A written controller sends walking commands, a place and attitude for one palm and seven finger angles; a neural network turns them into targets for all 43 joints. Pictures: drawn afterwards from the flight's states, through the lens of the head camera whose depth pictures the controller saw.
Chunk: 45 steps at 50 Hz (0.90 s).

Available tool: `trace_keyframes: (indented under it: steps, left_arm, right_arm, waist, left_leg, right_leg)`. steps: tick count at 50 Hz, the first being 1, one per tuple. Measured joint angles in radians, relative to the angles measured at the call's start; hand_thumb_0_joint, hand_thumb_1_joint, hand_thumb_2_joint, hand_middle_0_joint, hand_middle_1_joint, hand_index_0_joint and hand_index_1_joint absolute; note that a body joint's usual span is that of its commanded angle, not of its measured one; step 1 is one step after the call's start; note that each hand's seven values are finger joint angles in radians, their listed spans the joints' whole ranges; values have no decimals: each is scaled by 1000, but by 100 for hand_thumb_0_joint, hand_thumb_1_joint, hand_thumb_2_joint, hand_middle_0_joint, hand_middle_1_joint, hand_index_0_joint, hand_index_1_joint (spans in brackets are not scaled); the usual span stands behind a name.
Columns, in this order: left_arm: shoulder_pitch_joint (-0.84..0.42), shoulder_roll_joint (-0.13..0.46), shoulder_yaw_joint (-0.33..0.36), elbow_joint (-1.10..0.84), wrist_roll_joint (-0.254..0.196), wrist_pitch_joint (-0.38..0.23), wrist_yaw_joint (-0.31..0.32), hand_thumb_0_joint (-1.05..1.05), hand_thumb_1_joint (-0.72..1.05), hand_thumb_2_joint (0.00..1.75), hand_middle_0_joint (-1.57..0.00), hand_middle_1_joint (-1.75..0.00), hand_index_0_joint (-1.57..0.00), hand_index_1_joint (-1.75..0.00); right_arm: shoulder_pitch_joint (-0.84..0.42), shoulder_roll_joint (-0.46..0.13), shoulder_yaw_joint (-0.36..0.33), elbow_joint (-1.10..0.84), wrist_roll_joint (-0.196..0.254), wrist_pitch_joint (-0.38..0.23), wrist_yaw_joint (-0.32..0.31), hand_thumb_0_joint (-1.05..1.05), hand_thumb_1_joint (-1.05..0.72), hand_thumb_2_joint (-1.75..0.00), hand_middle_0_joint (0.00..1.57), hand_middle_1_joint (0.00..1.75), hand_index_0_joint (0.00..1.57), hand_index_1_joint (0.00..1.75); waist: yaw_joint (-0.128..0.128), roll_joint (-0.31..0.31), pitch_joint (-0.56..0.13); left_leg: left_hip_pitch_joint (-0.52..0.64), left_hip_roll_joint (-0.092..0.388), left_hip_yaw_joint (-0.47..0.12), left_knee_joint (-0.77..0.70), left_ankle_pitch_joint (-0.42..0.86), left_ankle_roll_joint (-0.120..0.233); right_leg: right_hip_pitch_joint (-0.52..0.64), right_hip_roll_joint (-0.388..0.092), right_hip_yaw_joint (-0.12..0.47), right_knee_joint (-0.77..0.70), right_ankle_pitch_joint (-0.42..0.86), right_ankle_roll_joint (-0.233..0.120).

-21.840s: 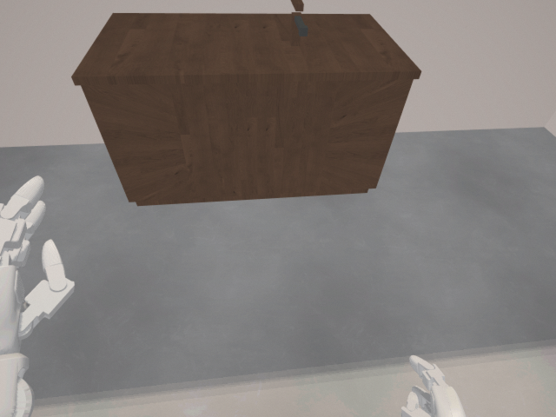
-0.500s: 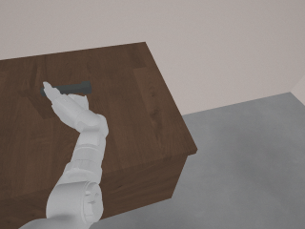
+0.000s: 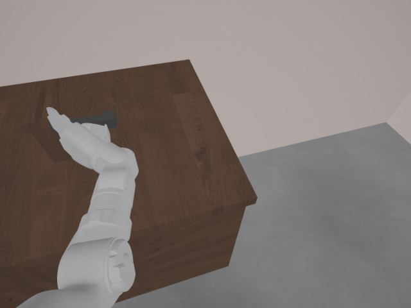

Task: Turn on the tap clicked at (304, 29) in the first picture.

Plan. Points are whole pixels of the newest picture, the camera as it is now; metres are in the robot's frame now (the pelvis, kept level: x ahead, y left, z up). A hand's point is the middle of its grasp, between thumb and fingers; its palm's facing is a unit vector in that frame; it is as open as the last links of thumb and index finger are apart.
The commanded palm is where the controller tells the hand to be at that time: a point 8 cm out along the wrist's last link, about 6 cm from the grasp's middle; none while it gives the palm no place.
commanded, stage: lift the hand up off the lever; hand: left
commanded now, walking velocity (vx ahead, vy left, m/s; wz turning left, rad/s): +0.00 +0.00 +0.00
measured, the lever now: (110, 119) +0.52 +0.22 +0.07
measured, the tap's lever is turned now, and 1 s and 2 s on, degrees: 84 84 84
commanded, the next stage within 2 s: draw the hand back beside the body in 1.18 s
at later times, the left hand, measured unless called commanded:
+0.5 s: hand (107, 123) +0.45 +0.19 +0.12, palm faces +0.79 -0.60 -0.10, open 7.8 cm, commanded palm +0.39 +0.20 +0.13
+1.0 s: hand (99, 120) +0.43 +0.20 +0.15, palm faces +0.80 -0.59 -0.08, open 7.8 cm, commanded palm +0.38 +0.21 +0.15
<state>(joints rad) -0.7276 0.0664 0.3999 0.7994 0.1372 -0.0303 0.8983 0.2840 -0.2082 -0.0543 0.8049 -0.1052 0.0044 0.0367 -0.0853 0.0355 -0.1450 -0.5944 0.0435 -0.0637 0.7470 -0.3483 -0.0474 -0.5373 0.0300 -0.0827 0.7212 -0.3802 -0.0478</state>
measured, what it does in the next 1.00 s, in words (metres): stands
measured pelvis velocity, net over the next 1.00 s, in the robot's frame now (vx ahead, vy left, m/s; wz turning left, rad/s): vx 0.01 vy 0.00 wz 0.01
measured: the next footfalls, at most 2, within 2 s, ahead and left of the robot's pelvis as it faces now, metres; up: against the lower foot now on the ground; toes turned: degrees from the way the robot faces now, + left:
none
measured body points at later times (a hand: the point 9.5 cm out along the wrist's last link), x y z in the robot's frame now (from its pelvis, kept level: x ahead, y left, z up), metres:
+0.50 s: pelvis +0.00 +0.00 +0.01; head +0.03 +0.00 +0.46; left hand +0.41 +0.22 +0.13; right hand +0.10 -0.24 -0.13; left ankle +0.01 +0.15 -0.71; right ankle -0.02 -0.09 -0.71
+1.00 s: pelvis +0.01 +0.00 +0.01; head +0.02 -0.01 +0.46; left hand +0.39 +0.22 +0.15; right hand +0.13 -0.25 -0.11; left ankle +0.01 +0.15 -0.71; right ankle -0.02 -0.09 -0.71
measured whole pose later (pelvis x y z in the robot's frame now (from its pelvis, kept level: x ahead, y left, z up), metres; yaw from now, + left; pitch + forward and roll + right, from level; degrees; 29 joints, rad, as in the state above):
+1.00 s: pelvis +0.01 +0.00 +0.01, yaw +1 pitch +7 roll +0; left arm -0.65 0.01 0.31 0.57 0.09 0.17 0.86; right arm 0.20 -0.21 -0.05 0.79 -0.08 0.00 0.01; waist -0.03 0.03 -0.12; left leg -0.43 0.04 -0.06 0.63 -0.32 -0.05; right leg -0.38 0.02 -0.08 0.62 -0.36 -0.05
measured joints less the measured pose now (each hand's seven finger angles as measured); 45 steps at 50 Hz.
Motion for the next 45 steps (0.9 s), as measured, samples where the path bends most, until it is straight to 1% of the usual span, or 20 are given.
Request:
trace_keyframes:
  steps: [8, 20, 24, 29, 35, 41, 45]
  left_arm:
    - [7, 2, -16, -12, -21, 21, -14, 1, 90, 90, -15, -15, -15, -15]
    - [-9, -15, -28, -29, -20, 47, -13, 1, 90, 90, -15, -15, -15, -15]
    - [-13, -24, -42, -34, -21, 65, -10, 1, 90, 90, -15, -15, -15, -15]
    - [-16, -36, -39, -51, -28, 88, -9, 1, 90, 90, -15, -15, -15, -15]
    - [28, -49, -49, -124, -26, 120, -10, 1, 90, 90, -15, -15, -15, -15]
    - [68, -58, -66, -181, -47, 161, -25, 1, 90, 90, -15, -15, -15, -15]
    - [76, -58, -76, -206, -47, 182, -29, 1, 90, 90, -15, -15, -15, -15]
  right_arm:
    - [-6, -4, 0, 2, 10, -8, -9, 1, -91, -90, 20, 30, 20, 30]
    - [-39, 4, 4, -8, 11, -16, -10, 1, -91, -90, 20, 30, 20, 30]
    - [-43, 8, 7, -7, 11, -15, -8, 0, -91, -90, 20, 30, 20, 30]
    - [-46, 12, 9, -6, 12, -12, -7, 1, -91, -90, 20, 30, 20, 30]
    - [-38, 11, 4, -13, 13, -3, -4, 1, -91, -90, 20, 30, 20, 30]
    - [-42, 7, 5, -12, 23, 3, -11, 1, -91, -90, 20, 30, 20, 30]
    - [-59, 4, 5, -11, 26, -1, -17, 1, -91, -90, 20, 30, 20, 30]
  waist:
    - [5, -2, 6]
    - [18, -3, 12]
    - [23, -1, 12]
    - [27, -1, 14]
    - [35, 4, 6]
    - [47, 2, 12]
    - [52, -2, 20]
  left_leg:
    - [31, -1, 0, -26, 11, 0]
    - [50, -5, 5, -45, 17, 2]
    - [56, -7, 6, -49, 15, 3]
    - [68, -7, 8, -58, 15, 3]
    - [95, -4, 15, -73, 11, 2]
    - [138, -5, 12, -96, 15, 0]
    - [153, -5, 7, -105, 21, -2]
  right_leg:
    - [30, -1, 0, -23, 9, 0]
    - [46, -5, 4, -38, 13, 2]
    - [53, -7, 5, -41, 11, 4]
    - [63, -7, 7, -49, 10, 4]
    - [87, -5, 13, -63, 9, 4]
    - [130, -5, 10, -84, 11, 2]
    - [148, -5, 5, -93, 14, 0]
